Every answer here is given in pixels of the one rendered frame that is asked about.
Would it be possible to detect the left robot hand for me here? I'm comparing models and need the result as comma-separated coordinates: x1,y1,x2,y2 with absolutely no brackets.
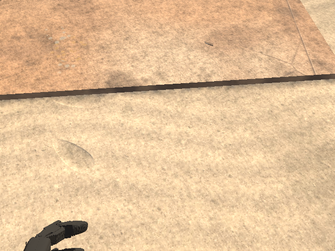
24,220,88,251

